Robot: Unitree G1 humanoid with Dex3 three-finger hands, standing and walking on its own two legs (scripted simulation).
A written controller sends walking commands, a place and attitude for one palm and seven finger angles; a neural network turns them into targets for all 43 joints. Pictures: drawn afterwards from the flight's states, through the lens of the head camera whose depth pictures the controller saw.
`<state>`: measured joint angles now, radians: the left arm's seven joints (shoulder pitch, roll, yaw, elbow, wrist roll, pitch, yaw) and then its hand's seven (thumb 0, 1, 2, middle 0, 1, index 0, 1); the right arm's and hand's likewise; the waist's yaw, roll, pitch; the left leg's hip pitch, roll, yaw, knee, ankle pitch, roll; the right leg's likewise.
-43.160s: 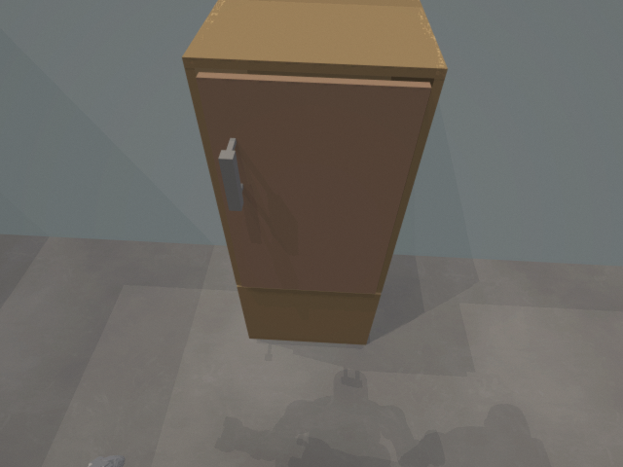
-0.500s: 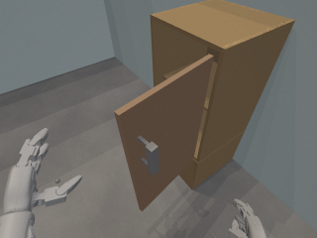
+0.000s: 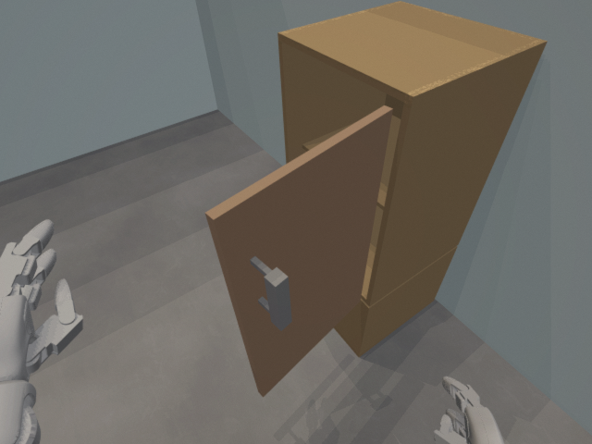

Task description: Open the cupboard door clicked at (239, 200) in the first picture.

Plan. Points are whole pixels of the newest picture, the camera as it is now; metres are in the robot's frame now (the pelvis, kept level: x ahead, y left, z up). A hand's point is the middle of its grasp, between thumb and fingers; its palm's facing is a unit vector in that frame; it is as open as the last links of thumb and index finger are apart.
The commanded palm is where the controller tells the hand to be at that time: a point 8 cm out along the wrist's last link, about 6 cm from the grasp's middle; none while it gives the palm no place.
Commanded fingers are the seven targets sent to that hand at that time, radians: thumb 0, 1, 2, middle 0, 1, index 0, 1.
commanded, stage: draw the hand back to the body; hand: left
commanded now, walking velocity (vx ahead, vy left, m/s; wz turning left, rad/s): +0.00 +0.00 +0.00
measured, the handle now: (269, 292) +0.33 +0.09 +0.01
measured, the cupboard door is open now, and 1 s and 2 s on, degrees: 100 100 100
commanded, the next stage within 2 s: step back with the hand held close in 0.12 s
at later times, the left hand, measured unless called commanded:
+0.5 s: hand (74, 323) +0.18 +0.26 +0.15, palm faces +0.36 -0.79 -0.50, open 7.5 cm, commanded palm +0.13 +0.30 +0.17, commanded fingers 0.00 0.90 0.90 -0.20 -0.30 -0.20 -0.30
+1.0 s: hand out of the picture +0.07 +0.30 +0.15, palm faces +0.47 -0.74 -0.49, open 7.5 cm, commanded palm +0.02 +0.33 +0.17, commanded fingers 0.00 0.90 0.90 -0.20 -0.30 -0.20 -0.30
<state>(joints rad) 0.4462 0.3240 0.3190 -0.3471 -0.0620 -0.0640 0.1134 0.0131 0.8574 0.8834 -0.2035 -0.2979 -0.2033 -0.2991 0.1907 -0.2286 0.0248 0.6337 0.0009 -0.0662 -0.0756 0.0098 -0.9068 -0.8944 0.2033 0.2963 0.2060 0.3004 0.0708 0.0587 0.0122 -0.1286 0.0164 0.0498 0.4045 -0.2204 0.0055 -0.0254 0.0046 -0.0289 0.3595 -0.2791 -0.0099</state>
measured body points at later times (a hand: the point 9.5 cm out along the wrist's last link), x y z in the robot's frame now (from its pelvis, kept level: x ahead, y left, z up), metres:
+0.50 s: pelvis -0.02 +0.00 +0.00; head -0.01 -0.02 +0.45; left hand +0.16 +0.30 +0.18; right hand +0.16 -0.24 -0.09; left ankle +0.00 +0.11 -0.74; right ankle -0.05 -0.11 -0.74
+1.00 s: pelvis -0.11 +0.03 -0.02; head -0.09 +0.03 +0.43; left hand +0.04 +0.34 +0.18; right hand +0.07 -0.20 -0.10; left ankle +0.00 +0.12 -0.74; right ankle -0.07 -0.11 -0.74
